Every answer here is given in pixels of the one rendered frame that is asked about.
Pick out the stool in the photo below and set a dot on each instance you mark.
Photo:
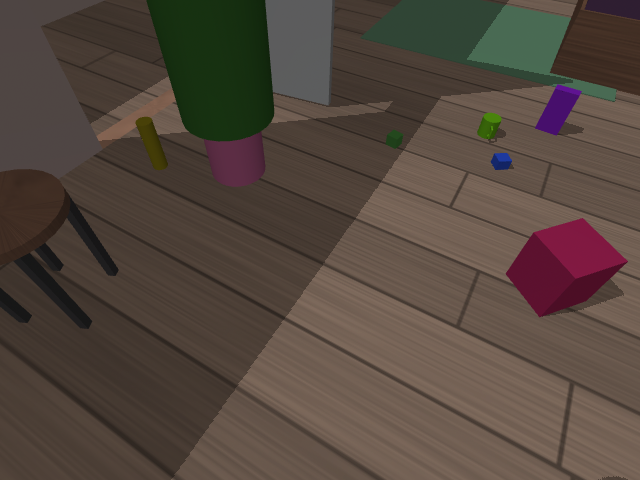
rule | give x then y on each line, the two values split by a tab
33	206

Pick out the potted plant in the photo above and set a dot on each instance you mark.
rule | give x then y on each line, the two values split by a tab
217	57

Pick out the bed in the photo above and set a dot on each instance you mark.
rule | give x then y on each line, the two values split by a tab
602	45

